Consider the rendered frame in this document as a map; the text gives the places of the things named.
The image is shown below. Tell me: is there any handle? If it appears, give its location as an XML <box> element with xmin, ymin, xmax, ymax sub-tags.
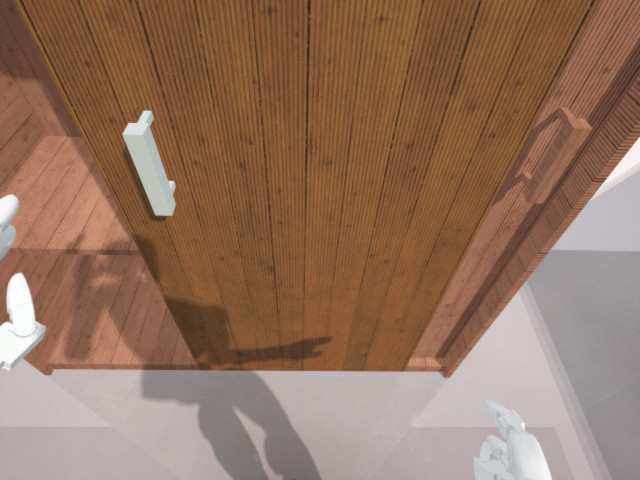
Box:
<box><xmin>523</xmin><ymin>118</ymin><xmax>592</xmax><ymax>204</ymax></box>
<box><xmin>122</xmin><ymin>111</ymin><xmax>176</xmax><ymax>216</ymax></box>

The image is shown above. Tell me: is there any left robot hand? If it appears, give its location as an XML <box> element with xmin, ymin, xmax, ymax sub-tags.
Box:
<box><xmin>0</xmin><ymin>194</ymin><xmax>46</xmax><ymax>371</ymax></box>

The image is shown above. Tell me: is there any wardrobe door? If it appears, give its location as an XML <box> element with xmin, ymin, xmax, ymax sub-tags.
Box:
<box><xmin>411</xmin><ymin>0</ymin><xmax>640</xmax><ymax>358</ymax></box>
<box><xmin>14</xmin><ymin>0</ymin><xmax>601</xmax><ymax>372</ymax></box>

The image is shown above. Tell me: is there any right robot hand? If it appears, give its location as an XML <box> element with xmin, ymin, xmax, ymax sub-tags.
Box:
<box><xmin>473</xmin><ymin>400</ymin><xmax>552</xmax><ymax>480</ymax></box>

